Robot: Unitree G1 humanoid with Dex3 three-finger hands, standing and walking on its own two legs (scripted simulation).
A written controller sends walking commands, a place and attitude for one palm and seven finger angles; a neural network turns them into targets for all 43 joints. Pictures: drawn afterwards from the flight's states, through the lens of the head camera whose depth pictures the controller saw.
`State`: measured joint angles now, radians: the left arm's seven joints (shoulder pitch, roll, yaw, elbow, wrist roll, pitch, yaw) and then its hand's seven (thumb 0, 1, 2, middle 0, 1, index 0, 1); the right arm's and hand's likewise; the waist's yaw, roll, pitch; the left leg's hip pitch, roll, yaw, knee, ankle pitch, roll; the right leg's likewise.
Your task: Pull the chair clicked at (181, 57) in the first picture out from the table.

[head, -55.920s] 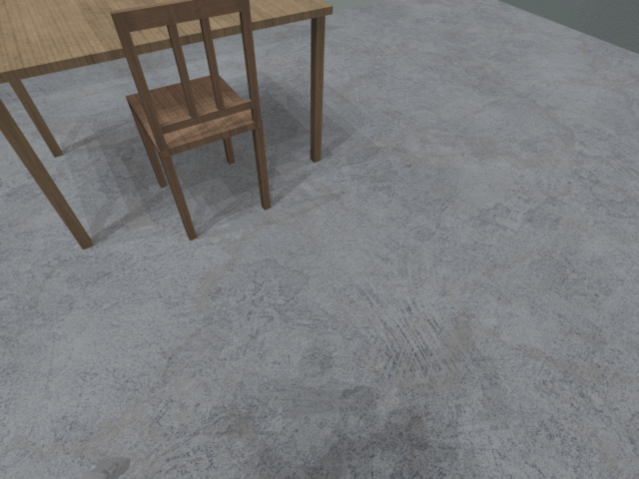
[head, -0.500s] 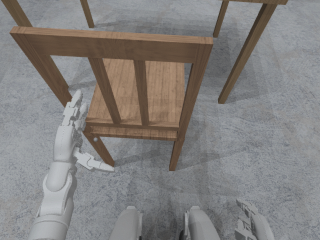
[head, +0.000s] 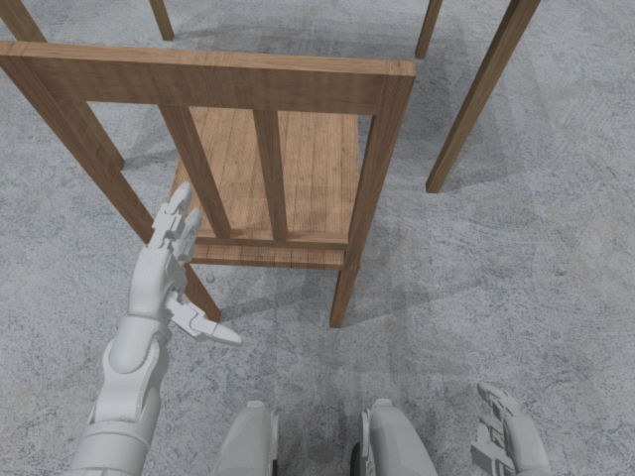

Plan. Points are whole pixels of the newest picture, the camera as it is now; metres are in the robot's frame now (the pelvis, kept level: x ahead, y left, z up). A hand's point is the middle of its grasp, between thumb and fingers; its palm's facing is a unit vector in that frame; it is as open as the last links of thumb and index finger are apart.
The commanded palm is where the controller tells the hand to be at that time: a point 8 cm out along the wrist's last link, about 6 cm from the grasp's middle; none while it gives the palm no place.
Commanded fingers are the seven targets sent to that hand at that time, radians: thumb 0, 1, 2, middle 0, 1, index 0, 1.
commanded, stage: push the fingers through the gap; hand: left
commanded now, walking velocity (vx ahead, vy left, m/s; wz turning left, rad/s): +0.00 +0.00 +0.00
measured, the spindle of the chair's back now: (203, 182) +0.48 +0.16 +0.02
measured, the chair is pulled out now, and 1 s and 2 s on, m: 0.33 0.33 0.33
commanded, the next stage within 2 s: hook a spindle and tug to test in 1.36 s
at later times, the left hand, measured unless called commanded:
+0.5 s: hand (205, 225) +0.41 +0.15 +0.03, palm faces -0.04 -1.00 -0.05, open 16.9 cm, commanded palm +0.38 +0.20 +0.03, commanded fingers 0.00 -0.50 0.30 -0.06 -0.08 -0.06 -0.08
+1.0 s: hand (214, 201) +0.45 +0.14 +0.02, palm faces -0.03 -1.00 -0.02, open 16.9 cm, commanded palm +0.42 +0.19 +0.02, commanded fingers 0.00 -0.50 0.30 -0.06 -0.08 -0.06 -0.08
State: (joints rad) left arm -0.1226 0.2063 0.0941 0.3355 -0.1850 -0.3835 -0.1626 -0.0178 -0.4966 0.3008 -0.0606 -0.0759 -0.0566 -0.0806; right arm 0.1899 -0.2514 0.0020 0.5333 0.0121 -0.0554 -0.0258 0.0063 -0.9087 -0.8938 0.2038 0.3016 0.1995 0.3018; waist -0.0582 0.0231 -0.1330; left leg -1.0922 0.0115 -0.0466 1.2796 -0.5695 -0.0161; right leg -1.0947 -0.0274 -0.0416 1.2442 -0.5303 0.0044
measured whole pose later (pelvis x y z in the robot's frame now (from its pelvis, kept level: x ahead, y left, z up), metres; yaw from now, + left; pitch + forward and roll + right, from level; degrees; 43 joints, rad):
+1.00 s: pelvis +0.00 +0.01 -0.01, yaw -1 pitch +25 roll -2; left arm -0.59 0.28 0.26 0.80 -0.12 -0.47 -0.12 -0.02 -0.50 0.30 -0.06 -0.08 -0.06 -0.08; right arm 0.25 -0.25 0.00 0.60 -0.02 0.02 0.01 0.00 -0.91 -0.89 0.20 0.30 0.20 0.30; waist -0.13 0.02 -0.14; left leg -1.18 0.02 -0.03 1.31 -0.57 0.00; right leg -1.19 -0.02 -0.02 1.26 -0.51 0.02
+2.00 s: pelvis +0.00 +0.01 +0.00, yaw -1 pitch +25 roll -2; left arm -0.58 0.27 0.25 0.82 -0.12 -0.49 -0.10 -0.02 -0.24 0.41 -0.39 -1.09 -0.38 -1.09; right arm 0.26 -0.25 0.00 0.59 -0.01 0.05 0.02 0.00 -0.91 -0.89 0.20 0.30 0.20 0.30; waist -0.12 0.02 -0.15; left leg -1.17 0.02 -0.03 1.29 -0.56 -0.01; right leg -1.17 -0.02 -0.02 1.25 -0.51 0.01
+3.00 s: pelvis +0.02 +0.01 +0.01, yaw -2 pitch +25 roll -1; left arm -0.28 0.19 0.16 0.50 -0.15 -0.47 -0.08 0.01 0.72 0.76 -0.43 -1.43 -0.42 -1.45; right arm 0.23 -0.23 -0.01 0.54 -0.01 0.05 0.04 0.00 -0.91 -0.89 0.20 0.30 0.20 0.30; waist -0.08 0.02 -0.16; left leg -1.08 0.02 -0.02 1.24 -0.59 0.00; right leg -1.09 -0.02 -0.01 1.20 -0.54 0.02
